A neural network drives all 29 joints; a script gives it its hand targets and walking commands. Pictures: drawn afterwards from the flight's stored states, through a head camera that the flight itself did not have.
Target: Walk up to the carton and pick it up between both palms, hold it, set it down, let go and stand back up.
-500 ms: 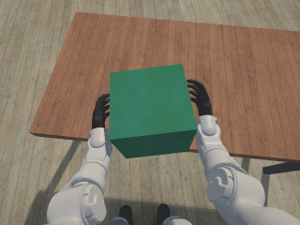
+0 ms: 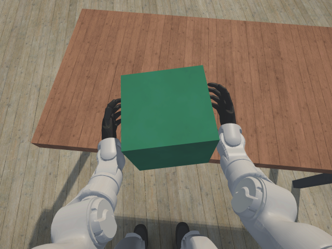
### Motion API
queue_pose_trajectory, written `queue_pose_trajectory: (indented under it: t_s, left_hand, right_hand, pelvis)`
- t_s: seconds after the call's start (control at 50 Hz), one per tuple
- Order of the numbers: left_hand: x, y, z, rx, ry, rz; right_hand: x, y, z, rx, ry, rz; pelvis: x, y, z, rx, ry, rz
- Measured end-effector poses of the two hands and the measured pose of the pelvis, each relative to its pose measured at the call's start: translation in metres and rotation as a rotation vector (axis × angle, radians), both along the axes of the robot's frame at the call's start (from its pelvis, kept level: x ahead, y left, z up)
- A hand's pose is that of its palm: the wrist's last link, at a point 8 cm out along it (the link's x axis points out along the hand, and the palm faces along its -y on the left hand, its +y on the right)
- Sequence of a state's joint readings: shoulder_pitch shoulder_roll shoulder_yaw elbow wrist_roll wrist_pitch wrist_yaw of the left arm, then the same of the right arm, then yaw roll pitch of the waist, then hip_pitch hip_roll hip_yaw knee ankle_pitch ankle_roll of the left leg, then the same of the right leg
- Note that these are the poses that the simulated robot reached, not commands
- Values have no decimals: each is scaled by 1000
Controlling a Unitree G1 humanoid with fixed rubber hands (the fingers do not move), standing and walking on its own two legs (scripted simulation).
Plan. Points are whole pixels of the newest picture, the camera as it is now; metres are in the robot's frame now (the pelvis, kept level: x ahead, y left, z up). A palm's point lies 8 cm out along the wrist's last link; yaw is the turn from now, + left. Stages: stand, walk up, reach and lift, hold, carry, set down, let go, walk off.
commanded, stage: set down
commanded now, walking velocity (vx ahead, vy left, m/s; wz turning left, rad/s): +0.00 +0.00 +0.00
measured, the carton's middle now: (168, 122) +0.42 -0.02 -0.06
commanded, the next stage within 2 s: none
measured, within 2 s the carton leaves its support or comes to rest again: rests again in 0.04 s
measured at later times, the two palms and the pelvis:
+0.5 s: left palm (113, 130) +0.39 +0.13 -0.04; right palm (227, 120) +0.41 -0.17 -0.03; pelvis +0.00 +0.00 -0.01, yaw +0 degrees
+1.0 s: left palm (96, 115) +0.41 +0.16 +0.00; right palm (238, 102) +0.43 -0.19 +0.01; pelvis -0.01 +0.00 -0.02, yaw -3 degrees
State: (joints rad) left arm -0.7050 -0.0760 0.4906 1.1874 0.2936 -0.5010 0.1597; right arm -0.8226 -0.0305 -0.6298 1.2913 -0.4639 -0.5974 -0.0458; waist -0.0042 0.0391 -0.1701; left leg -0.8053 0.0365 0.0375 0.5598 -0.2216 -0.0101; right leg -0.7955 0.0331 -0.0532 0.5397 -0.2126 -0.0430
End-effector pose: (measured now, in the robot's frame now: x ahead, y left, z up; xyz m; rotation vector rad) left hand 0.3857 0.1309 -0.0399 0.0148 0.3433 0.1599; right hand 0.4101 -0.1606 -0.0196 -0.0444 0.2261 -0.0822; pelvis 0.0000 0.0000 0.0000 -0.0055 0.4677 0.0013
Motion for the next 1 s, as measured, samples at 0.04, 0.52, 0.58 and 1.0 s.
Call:
queue_pose_trajectory:
  t_s: [0.04,0.52,0.58,1.0]
  left_hand:
    - [0,0,0,-2,-3,1]
    - [6,-5,-2,6,-35,-10]
    - [6,-5,-1,10,-30,-12]
    - [29,28,38,40,-12,-15]
  right_hand:
    - [0,0,-1,2,-1,-1]
    - [-4,-7,-14,1,21,-14]
    - [-3,-7,-13,-1,29,-12]
    - [24,-28,29,-5,62,-35]
  pelvis:
    - [-1,0,-1,1,0,0]
    - [0,-1,-6,4,0,-12]
    - [2,-2,-6,6,-3,-17]
    - [-11,5,-16,-13,1,-40]
